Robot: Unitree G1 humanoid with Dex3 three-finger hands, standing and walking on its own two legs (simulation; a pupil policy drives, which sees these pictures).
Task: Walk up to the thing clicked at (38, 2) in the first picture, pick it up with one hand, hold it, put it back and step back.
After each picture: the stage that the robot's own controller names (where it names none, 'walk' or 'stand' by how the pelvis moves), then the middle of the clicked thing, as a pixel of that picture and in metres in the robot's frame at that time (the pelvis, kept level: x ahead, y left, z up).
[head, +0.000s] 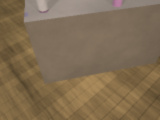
stand; out of the picture +1.07 +0.29 +0.05
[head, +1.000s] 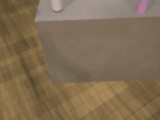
walk; out of the picture +0.98 +0.23 +0.06
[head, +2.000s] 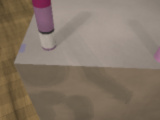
walk; (45, 24) +0.61 +0.19 +0.08
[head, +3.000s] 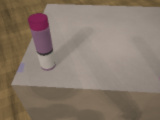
stand; (43, 45) +0.53 +0.19 +0.06
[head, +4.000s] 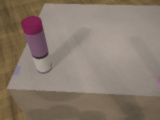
stand; (38, 48) +0.52 +0.20 +0.05
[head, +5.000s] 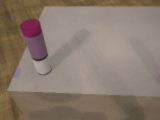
stand; (38, 50) +0.52 +0.21 +0.05
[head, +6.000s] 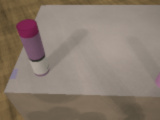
stand; (35, 51) +0.51 +0.21 +0.05
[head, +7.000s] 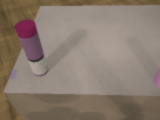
stand; (34, 51) +0.51 +0.22 +0.05
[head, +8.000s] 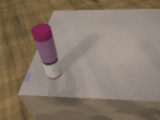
rise first; (48, 54) +0.49 +0.19 +0.05
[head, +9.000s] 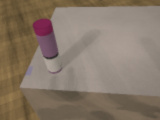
go down; (49, 49) +0.52 +0.20 +0.05
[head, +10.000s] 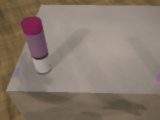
go down; (38, 48) +0.52 +0.19 +0.06
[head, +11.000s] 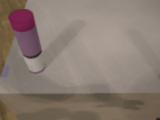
go down; (30, 46) +0.49 +0.18 +0.07
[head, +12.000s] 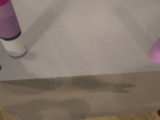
close in; (7, 26) +0.52 +0.20 +0.10
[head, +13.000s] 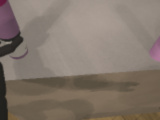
lift; (6, 27) +0.52 +0.20 +0.11
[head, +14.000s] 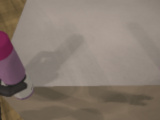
lift; (11, 71) +0.36 +0.22 +0.11
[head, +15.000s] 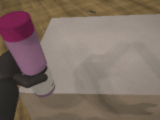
lift; (32, 61) +0.31 +0.16 +0.22
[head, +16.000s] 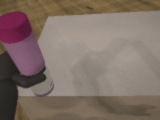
hold; (30, 61) +0.32 +0.16 +0.21
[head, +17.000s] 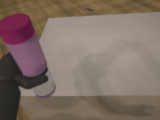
hold; (32, 62) +0.32 +0.15 +0.21
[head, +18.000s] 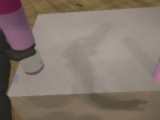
crouch; (21, 38) +0.41 +0.18 +0.23
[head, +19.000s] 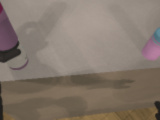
lower; (4, 37) +0.48 +0.19 +0.09
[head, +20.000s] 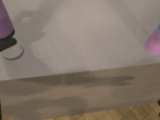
lower; out of the picture +0.50 +0.19 +0.12
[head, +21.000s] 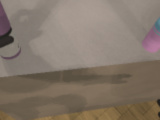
lower; out of the picture +0.51 +0.19 +0.12
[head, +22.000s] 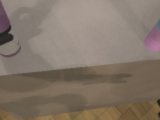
lower; out of the picture +0.51 +0.19 +0.12
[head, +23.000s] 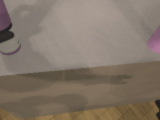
rest; out of the picture +0.52 +0.19 +0.12
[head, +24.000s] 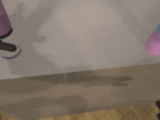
withdraw; out of the picture +0.51 +0.19 +0.12
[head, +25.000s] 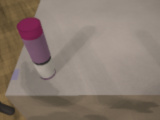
sink last; (39, 53) +0.46 +0.18 +0.09
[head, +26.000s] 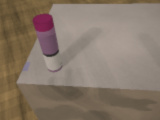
stand; (49, 46) +0.52 +0.18 +0.08
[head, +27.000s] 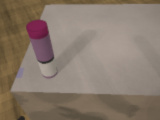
stand; (44, 52) +0.49 +0.18 +0.06
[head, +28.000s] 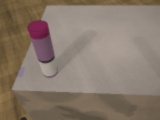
stand; (45, 52) +0.49 +0.18 +0.05
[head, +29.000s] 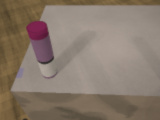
stand; (44, 53) +0.49 +0.19 +0.05
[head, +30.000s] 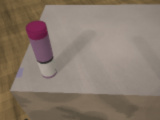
stand; (43, 52) +0.49 +0.19 +0.05
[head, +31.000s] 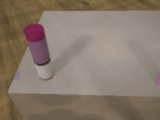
walk; (41, 55) +0.50 +0.19 +0.06
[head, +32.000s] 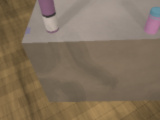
walk; (47, 8) +0.74 +0.22 +0.07
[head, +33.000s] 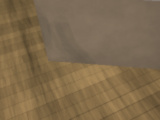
walk; out of the picture +1.12 +0.18 +0.07
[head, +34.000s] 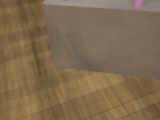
stand; out of the picture +1.17 +0.15 +0.06
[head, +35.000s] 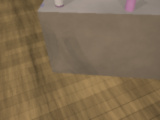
stand; out of the picture +1.17 +0.18 +0.05
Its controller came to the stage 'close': yes
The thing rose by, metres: 0.19
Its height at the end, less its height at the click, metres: +0.00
